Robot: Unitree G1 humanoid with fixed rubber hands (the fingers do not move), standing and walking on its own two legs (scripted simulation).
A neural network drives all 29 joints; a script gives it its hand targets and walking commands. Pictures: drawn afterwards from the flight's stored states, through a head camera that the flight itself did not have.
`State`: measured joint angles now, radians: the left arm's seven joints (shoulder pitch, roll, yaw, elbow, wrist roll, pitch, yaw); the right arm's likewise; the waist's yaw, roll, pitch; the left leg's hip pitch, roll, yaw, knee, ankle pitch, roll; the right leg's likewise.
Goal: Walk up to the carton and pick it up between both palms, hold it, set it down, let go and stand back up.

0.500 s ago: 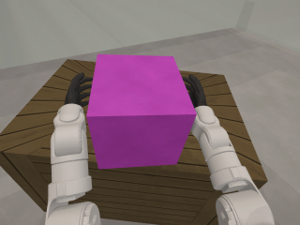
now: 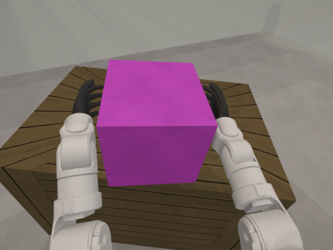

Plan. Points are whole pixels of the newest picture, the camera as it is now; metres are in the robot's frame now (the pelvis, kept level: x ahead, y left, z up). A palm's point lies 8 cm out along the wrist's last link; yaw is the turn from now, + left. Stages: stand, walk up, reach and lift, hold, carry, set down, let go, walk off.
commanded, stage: hold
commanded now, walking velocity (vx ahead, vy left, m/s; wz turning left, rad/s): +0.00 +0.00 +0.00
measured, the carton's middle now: (152, 121) +0.39 +0.02 +0.13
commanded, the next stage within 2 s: none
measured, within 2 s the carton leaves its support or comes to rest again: neither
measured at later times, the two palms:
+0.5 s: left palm (79, 116) +0.35 +0.17 +0.18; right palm (218, 115) +0.35 -0.14 +0.18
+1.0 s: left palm (83, 114) +0.36 +0.17 +0.18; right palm (220, 115) +0.36 -0.14 +0.17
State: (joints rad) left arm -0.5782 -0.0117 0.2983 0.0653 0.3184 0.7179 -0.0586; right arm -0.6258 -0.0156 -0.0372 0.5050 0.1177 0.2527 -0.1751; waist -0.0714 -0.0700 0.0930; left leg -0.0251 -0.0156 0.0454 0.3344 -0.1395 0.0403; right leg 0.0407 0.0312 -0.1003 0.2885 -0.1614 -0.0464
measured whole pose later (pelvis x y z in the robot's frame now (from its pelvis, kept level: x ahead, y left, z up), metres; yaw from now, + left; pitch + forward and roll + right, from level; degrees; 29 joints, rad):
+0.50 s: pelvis +0.00 +0.00 +0.00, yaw +0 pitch -10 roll -1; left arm -0.57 -0.02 0.30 0.03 0.33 0.74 -0.06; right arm -0.62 0.00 -0.05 0.50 0.11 0.25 -0.16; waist -0.07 -0.09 0.08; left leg -0.01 -0.02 0.05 0.33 -0.14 0.04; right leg 0.05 0.03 -0.10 0.29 -0.16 -0.04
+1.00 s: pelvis +0.00 +0.00 +0.00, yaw +0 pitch -10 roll -1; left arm -0.56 -0.02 0.31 0.03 0.32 0.73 -0.06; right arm -0.62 -0.01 -0.03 0.49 0.12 0.25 -0.18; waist -0.08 -0.08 0.09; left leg -0.02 -0.01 0.05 0.34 -0.15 0.04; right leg 0.05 0.03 -0.10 0.29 -0.17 -0.05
